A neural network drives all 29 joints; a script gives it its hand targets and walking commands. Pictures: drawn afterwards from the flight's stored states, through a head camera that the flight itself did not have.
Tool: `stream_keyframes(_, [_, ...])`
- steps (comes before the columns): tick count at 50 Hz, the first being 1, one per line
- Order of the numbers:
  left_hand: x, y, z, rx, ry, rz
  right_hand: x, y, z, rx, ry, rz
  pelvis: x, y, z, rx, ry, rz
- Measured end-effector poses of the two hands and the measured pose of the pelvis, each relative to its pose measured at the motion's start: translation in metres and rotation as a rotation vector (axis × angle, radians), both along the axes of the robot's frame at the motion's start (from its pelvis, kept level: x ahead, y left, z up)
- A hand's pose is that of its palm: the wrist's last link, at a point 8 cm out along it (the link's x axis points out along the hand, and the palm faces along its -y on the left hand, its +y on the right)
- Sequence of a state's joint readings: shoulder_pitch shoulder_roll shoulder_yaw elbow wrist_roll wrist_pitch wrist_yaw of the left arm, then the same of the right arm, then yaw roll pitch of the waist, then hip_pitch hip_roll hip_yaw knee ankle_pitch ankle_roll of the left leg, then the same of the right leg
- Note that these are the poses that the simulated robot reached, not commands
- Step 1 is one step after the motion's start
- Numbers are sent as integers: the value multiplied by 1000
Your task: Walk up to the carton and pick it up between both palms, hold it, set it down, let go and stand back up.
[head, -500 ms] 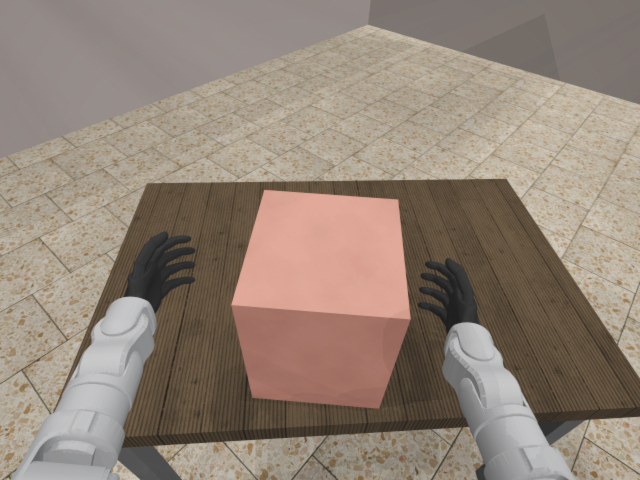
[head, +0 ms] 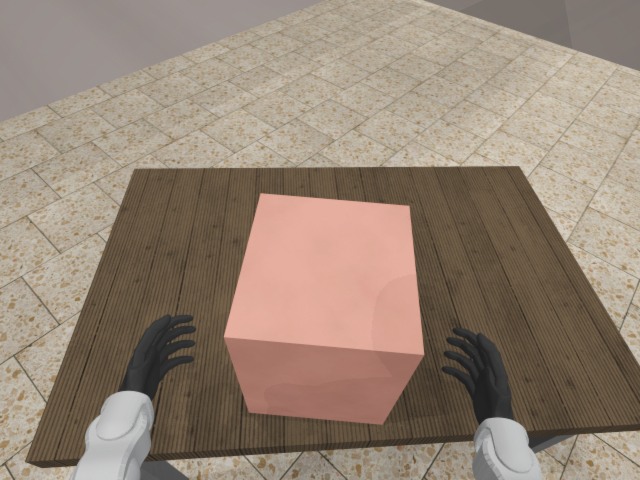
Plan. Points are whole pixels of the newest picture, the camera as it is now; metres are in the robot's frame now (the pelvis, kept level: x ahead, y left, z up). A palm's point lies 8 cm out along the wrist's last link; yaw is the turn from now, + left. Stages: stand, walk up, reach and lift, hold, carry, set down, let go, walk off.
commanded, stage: set down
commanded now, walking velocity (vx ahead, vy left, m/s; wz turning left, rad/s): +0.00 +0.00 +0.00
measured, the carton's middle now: (324, 315) +0.34 +0.03 -0.01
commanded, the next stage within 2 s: let go in 1.36 s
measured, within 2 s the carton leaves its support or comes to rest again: neither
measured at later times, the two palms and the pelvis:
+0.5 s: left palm (133, 424) +0.19 +0.25 -0.03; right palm (482, 446) +0.18 -0.17 -0.04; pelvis -0.03 +0.00 -0.01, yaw +0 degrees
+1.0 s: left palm (142, 456) +0.16 +0.24 -0.06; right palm (494, 473) +0.16 -0.19 -0.06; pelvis -0.01 +0.00 +0.00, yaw +0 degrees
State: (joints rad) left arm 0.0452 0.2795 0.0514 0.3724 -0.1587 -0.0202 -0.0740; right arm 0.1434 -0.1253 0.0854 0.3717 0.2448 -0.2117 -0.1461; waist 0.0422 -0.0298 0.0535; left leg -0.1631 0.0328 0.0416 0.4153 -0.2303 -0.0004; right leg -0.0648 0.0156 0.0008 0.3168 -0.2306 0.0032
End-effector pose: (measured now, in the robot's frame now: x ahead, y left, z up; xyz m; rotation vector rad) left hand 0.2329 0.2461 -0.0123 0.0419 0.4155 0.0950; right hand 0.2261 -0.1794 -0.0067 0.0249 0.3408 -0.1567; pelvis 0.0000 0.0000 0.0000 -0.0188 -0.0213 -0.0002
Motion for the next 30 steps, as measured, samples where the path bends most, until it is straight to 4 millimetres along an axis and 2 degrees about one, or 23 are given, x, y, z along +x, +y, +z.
stream_keyframes(5, [-43, 0, -15, 15, 6, -3, -31, -2, -18, 2, 16, -1, -4, -3, -1, 0, 5, 14])
stream_keyframes(9, [-60, 0, -12, 15, -36, -12, -43, 1, -22, 6, 2, 7, -11, -4, -2, 5, 6, 20])
stream_keyframes(12, [-60, 2, -8, 18, -74, -17, -43, 4, -22, 5, -18, 21, -18, -4, -4, 10, 1, 19])
stream_keyframes(17, [-49, 6, -5, 19, -104, -18, -35, 10, -21, -1, -28, 36, -26, -3, -6, 17, -21, 15])
stream_keyframes(21, [-44, 6, -8, 11, -95, -22, -37, 12, -23, -5, -12, 25, -28, -2, -7, 16, -47, 12])
stream_keyframes(30, [-60, -3, -31, 8, 14, -20, -56, -2, -37, -35, 74, -5, -25, 4, -6, 10, -81, 2])
